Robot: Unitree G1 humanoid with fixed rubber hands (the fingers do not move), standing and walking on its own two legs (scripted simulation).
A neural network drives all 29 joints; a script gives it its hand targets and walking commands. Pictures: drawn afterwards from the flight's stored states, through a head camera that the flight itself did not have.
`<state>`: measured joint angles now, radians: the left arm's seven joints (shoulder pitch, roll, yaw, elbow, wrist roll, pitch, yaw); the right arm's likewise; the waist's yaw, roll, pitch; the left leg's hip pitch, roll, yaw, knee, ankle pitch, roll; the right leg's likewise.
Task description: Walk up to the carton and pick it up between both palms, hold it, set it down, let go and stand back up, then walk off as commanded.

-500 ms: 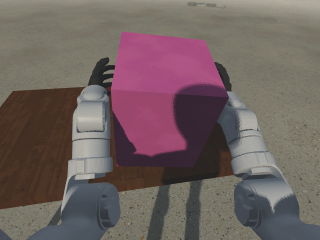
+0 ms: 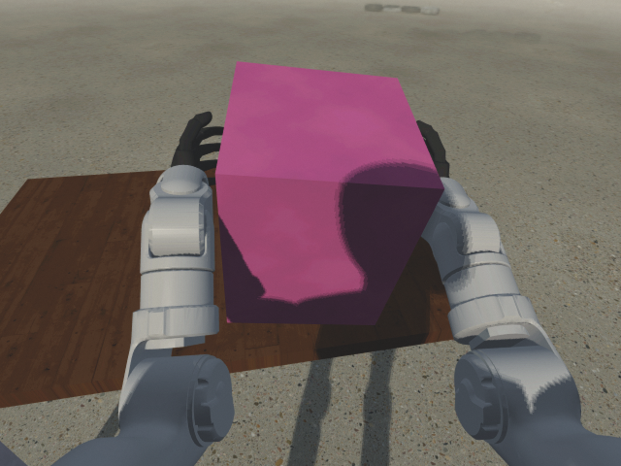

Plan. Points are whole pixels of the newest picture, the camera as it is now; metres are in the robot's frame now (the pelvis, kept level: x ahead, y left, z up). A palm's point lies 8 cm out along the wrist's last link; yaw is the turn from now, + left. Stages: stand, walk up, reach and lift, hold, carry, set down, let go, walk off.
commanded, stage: hold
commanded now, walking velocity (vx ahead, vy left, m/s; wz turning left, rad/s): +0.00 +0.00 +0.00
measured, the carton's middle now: (310, 202) +0.38 +0.02 +0.20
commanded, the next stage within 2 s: set down in 1.36 s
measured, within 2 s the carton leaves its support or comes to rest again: neither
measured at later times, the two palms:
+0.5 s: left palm (187, 178) +0.36 +0.16 +0.25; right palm (428, 182) +0.38 -0.13 +0.24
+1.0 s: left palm (186, 179) +0.36 +0.17 +0.25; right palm (428, 182) +0.38 -0.13 +0.24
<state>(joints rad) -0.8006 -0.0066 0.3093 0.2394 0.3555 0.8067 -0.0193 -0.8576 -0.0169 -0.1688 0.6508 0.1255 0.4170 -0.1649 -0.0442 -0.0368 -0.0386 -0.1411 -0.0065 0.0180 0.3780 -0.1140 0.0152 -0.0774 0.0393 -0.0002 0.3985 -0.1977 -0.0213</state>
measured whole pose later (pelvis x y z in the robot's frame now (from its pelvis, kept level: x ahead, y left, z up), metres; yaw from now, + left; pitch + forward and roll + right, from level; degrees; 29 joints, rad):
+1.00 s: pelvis +0.00 +0.00 +0.00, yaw +0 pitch -7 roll +0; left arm -0.80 -0.01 0.31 0.24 0.36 0.81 -0.02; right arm -0.86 -0.02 -0.17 0.65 0.13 0.42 -0.17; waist -0.04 -0.06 -0.04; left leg -0.14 -0.01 0.02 0.38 -0.11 0.02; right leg -0.08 0.04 0.00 0.40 -0.20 -0.02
